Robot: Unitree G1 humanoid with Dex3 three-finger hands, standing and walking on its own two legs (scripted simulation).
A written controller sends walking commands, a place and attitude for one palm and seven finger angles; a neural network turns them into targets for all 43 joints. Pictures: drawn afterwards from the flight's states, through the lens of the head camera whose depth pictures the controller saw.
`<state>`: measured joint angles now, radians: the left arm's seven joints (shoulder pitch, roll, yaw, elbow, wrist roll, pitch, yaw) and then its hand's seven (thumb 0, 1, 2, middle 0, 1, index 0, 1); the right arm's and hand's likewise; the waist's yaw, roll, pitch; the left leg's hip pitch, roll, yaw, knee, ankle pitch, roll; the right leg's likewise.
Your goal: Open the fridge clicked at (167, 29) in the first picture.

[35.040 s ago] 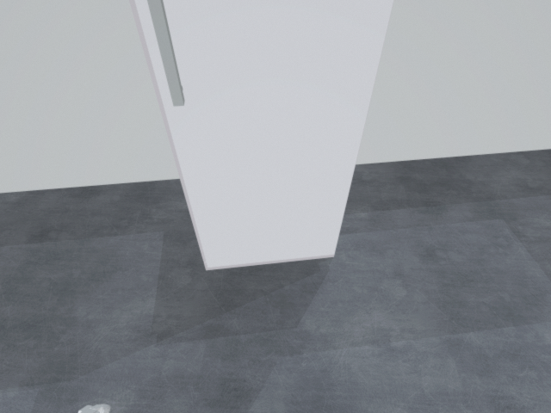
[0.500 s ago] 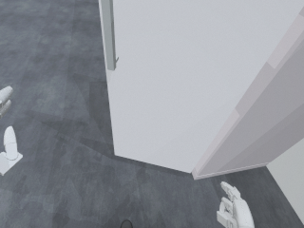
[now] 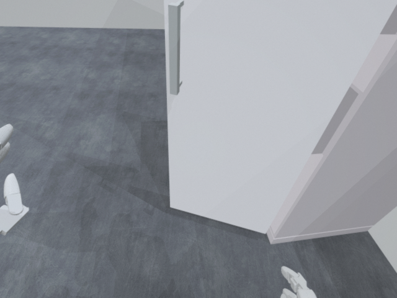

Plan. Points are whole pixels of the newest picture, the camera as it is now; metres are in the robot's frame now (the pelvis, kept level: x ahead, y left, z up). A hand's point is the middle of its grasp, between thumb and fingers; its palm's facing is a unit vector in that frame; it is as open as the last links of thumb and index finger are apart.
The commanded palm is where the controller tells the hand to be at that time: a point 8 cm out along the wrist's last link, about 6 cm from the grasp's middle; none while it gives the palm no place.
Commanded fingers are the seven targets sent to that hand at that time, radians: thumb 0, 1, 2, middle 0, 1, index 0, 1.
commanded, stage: stop stepping back and stand still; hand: left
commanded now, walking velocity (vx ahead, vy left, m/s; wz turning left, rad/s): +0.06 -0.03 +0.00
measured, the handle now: (177, 50) +0.69 +0.10 +0.20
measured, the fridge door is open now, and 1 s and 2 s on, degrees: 66 66 66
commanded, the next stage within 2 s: let the arm hang, fingers relaxed in 0.20 s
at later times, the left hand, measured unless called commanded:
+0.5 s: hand (84, 286) +0.17 +0.25 -0.10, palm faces +0.03 -0.94 -0.34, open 7.4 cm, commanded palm none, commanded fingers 0.00 0.90 0.90 -0.20 -0.30 -0.20 -0.30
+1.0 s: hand out of the picture -0.04 +0.24 -0.17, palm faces +0.03 -0.96 -0.28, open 7.3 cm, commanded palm none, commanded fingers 0.00 0.90 0.90 -0.20 -0.30 -0.20 -0.30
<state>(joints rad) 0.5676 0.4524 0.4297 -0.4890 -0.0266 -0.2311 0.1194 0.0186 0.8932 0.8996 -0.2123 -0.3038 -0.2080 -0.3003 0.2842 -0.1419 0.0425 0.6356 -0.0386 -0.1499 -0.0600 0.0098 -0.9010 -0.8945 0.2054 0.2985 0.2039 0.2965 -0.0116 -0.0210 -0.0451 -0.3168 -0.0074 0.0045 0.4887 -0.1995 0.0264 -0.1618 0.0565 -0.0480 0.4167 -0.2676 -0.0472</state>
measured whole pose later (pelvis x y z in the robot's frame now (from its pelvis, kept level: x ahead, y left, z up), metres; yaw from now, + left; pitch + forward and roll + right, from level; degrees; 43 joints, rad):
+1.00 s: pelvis +0.00 +0.02 +0.00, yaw +2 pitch -1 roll -1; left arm 0.29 0.26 0.02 1.19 0.02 0.01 0.01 0.01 0.92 0.90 -0.20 -0.30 -0.20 -0.30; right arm 0.22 -0.22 -0.02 1.13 -0.02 0.01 -0.02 0.00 -0.91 -0.89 0.20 0.30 0.20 0.30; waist 0.01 0.03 0.04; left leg -0.25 -0.04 0.00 0.41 -0.13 0.05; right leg -0.12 0.03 -0.03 0.38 -0.24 -0.02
